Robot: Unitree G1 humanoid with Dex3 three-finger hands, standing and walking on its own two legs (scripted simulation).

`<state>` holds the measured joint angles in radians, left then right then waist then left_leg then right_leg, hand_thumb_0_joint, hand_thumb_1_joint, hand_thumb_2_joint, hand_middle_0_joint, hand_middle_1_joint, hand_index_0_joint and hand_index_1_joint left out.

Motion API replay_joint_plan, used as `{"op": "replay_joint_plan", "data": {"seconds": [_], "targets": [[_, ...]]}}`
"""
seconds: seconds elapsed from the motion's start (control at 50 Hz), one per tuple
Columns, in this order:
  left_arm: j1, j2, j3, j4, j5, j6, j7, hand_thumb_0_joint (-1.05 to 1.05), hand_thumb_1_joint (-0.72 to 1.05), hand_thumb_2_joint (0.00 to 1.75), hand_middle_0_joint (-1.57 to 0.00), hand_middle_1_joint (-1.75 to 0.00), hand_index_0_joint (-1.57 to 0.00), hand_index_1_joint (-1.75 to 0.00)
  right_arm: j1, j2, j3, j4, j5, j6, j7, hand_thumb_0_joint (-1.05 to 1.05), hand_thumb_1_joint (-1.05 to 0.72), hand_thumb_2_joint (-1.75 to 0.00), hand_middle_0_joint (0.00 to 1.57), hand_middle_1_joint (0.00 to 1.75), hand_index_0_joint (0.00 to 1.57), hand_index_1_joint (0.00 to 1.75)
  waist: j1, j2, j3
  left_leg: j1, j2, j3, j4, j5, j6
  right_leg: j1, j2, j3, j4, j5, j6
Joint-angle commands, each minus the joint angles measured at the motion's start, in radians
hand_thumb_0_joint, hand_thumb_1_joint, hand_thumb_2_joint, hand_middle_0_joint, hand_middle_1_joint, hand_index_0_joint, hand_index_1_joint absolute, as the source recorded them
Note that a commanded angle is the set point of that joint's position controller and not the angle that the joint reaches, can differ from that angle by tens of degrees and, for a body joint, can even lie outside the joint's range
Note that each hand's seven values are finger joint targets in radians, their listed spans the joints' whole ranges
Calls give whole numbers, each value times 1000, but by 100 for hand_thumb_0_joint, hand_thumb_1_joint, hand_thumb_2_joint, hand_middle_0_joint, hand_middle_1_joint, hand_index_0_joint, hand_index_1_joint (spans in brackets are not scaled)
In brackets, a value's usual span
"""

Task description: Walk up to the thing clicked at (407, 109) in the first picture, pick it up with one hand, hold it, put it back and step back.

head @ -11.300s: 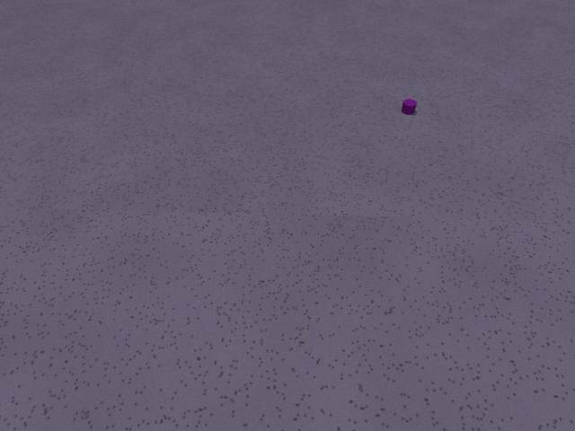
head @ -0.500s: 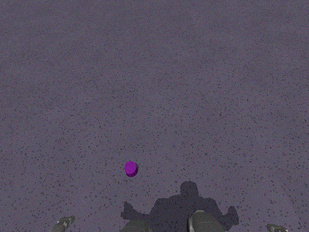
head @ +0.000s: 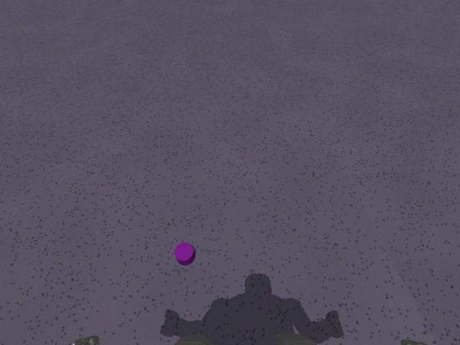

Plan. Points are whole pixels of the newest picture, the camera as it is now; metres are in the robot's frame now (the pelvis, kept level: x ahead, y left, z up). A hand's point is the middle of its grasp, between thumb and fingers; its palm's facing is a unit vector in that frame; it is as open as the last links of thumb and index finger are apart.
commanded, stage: walk up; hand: left
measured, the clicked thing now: (185, 254) +0.52 +0.24 -0.73
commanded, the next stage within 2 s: stand in 0.28 s
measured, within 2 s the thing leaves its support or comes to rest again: neither
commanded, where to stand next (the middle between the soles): +0.14 -0.01 m, yaw +0 degrees
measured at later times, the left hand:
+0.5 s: hand out of the picture +0.11 +0.24 -0.12, palm faces -0.03 -0.93 -0.35, open 7.4 cm
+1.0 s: hand out of the picture +0.08 +0.24 -0.13, palm faces -0.02 -0.94 -0.34, open 7.4 cm
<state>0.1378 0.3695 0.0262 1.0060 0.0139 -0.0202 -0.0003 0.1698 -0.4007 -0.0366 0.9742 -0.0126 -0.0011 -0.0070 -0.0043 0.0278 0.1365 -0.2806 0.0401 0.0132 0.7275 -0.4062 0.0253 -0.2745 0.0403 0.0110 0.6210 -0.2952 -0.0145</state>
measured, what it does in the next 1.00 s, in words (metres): stands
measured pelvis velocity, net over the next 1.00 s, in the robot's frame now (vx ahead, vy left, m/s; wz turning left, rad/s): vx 0.00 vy -0.01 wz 0.00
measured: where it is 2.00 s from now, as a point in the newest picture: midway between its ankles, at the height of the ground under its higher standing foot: outside the picture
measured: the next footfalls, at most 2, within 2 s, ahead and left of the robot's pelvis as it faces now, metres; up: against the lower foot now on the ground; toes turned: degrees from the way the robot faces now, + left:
none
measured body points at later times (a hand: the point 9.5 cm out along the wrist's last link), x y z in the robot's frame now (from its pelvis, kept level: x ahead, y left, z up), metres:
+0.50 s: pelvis +0.01 -0.01 +0.02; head +0.02 -0.03 +0.47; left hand +0.11 +0.29 -0.10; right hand +0.10 -0.32 -0.11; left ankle +0.00 +0.12 -0.72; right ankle +0.02 -0.12 -0.72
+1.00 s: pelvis +0.00 -0.01 +0.03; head +0.02 -0.02 +0.48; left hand +0.08 +0.29 -0.10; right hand +0.07 -0.32 -0.11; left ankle +0.00 +0.12 -0.72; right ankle +0.02 -0.12 -0.72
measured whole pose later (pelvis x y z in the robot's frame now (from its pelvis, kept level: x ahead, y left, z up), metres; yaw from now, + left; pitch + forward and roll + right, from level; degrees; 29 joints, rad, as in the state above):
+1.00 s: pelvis +0.00 -0.01 +0.03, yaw +0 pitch -2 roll +0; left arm 0.08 0.35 0.00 1.16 0.00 -0.02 -0.01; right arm 0.11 -0.36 0.00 1.16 -0.01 -0.01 0.01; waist 0.00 0.01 0.06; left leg -0.10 0.03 0.02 0.30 -0.17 -0.02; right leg -0.15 0.02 0.01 0.32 -0.15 -0.02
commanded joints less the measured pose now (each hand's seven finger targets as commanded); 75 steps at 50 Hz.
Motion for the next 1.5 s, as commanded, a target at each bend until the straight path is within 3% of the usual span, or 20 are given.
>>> {"op": "replay_joint_plan", "data": {"seconds": [0.0, 0.02, 0.04, 0.06, 0.08, 0.1, 0.12, 0.16, 0.18, 0.2, 0.24, 0.26, 0.3, 0.38, 0.5, 0.66, 0.92, 1.04, 1.4, 1.48], "targets": [[-83, 267, 49, -85, -1, -15, 3, 0, 90, 90, -20, -30, -20, -30, 62, -187, -54, -31, -3, -43, -4, 0, -90, -90, 20, 30, 20, 30, -47, -119, -145, 92, -2, -35, -177, -61, 36, -46, -244, 262, -168, 7, -152], [-102, 232, 38, -97, -3, -11, 0, 0, 90, 90, -20, -30, -20, -30, 52, -210, -59, -27, -7, -49, 1, 0, -90, -90, 20, 30, 20, 30, -51, -74, -117, 119, 43, -111, -269, -8, 56, -112, -174, 190, -124, -10, -90], [-106, 201, 30, -93, -4, -10, -2, 0, 90, 90, -20, -30, -20, -30, 46, -227, -62, -26, -9, -57, 0, 0, -90, -90, 20, 30, 20, 30, -49, -27, -105, 144, 130, -246, -368, 4, 92, -164, -98, 129, -30, 15, -42], [-75, 184, 27, -74, -8, -7, -4, 0, 90, 90, -20, -30, -20, -30, 20, -241, -59, -34, -10, -64, -2, 0, -90, -90, 20, 30, 20, 30, -25, 15, -99, 130, 225, -356, -437, -33, 142, -166, -42, 82, 50, -7, -19], [-42, 206, 36, -52, -7, -5, -3, 0, 90, 90, -20, -30, -20, -30, -19, -254, -58, -47, -11, -68, -2, 0, -90, -90, 20, 30, 20, 30, -1, 4, -86, 79, 271, -357, -435, -31, 172, -112, -48, 52, 55, -101, -17], [-22, 213, 40, -41, -5, -9, -4, 0, 90, 90, -20, -30, -20, -30, -51, -262, -55, -48, -13, -68, 1, 0, -90, -90, 20, 30, 20, 30, 17, 15, -69, 19, 269, -327, -408, 14, 169, -54, -63, 48, 28, -130, -22], [-13, 205, 41, -31, -4, -13, -6, 0, 90, 90, -20, -30, -20, -30, -66, -245, -49, -46, -15, -66, 3, 0, -90, -90, 20, 30, 20, 30, 26, 24, -61, 2, 230, -263, -391, 69, 138, -10, -70, 62, -40, -86, -28], [-4, 201, 39, -14, -6, -24, -7, 0, 90, 90, -20, -30, -20, -30, -87, -209, -39, -45, -5, -64, 0, 0, -90, -90, 20, 30, 20, 30, 29, 32, -98, 15, 128, -126, -322, 199, 61, 81, -92, 115, -138, 148, -45], [-17, 211, 39, -14, -9, -29, -8, 0, 90, 90, -20, -30, -20, -30, -71, -189, -32, -39, 0, -63, -1, 0, -90, -90, 20, 30, 20, 30, 16, 9, -108, 12, 81, -76, -280, 222, 29, 103, -118, 157, -163, 239, -59], [-35, 226, 38, -21, -9, -30, -8, 0, 90, 90, -20, -30, -20, -30, -64, -190, -32, -33, 0, -62, -1, 0, -90, -90, 20, 30, 20, 30, 1, 0, -115, 30, 45, -41, -268, 172, 16, 78, -149, 187, -171, 247, -74], [-60, 228, 36, -19, -11, -28, -6, 0, 90, 90, -20, -30, -20, -30, -44, -185, -32, -10, 0, -59, -1, 0, -90, -90, 20, 30, 20, 30, -11, -13, -124, 83, 42, -37, -293, 165, 9, 61, -170, 204, -180, 236, -77], [-77, 201, 21, -3, -16, -30, -7, 0, 90, 90, -20, -30, -20, -30, -85, -159, -22, -4, 14, -53, -1, 0, -90, -90, 20, 30, 20, 30, -10, 7, -135, 135, 65, -84, -321, 306, 3, 65, -176, 188, -209, 345, -61], [-69, 198, 17, 7, -19, -30, -2, 0, 90, 90, -20, -30, -20, -30, -87, -164, -22, 8, 19, -52, -3, 0, -90, -90, 20, 30, 20, 30, -4, -22, -199, 183, 82, -85, -319, 413, 1, 130, -158, 144, -209, 437, -42], [-92, 197, 14, 31, -17, -26, 3, 0, 90, 90, -20, -30, -20, -30, -91, -165, -14, 43, 19, -43, -7, 0, -90, -90, 20, 30, 20, 30, -12, -65, -230, 231, 89, -76, -360, 454, -3, 170, -158, 123, -235, 478, -30], [-120, 198, 11, 58, -15, -23, 7, 0, 90, 90, -20, -30, -20, -30, -128, -154, -6, 78, 9, -33, 1, 0, -90, -90, 20, 30, 20, 30, -6, -70, -177, 221, 85, -75, -433, 296, -12, 131, -159, 128, -328, 268, -13], [-140, 212, 17, 76, -11, -28, 6, 0, 90, 90, -20, -30, -20, -30, -123, -146, -4, 109, 2, -37, 11, 0, -90, -90, 20, 30, 20, 30, -5, -56, -141, 184, 83, -76, -463, 223, -15, 110, -162, 141, -392, 108, -5], [-122, 199, 16, 85, -14, -24, 4, 0, 90, 90, -20, -30, -20, -30, -112, -155, -7, 120, 2, -42, 5, 0, -90, -90, 20, 30, 20, 30, -3, -23, -201, 193, 100, -84, -475, 304, -13, 167, -161, 118, -345, 262, -13], [-103, 197, 11, 90, -13, -19, 4, 0, 90, 90, -20, -30, -20, -30, -100, -155, -3, 125, 2, -38, 3, 0, -90, -90, 20, 30, 20, 30, -2, -29, -167, 183, 98, -87, -480, 282, -12, 137, -157, 113, -354, 218, -12], [-90, 199, 9, 85, -11, -23, 8, 0, 90, 90, -20, -30, -20, -30, -105, -158, 1, 117, 3, -35, 5, 0, -90, -90, 20, 30, 20, 30, 0, -32, -173, 192, 100, -87, -470, 317, -8, 159, -167, 109, -354, 267, -7], [-84, 195, 7, 87, -12, -19, 5, 0, 90, 90, -20, -30, -20, -30, -108, -159, 1, 119, 2, -35, 5, 0, -90, -90, 20, 30, 20, 30, 4, -25, -150, 176, 96, -88, -480, 262, -9, 137, -161, 112, -370, 179, -6]]}}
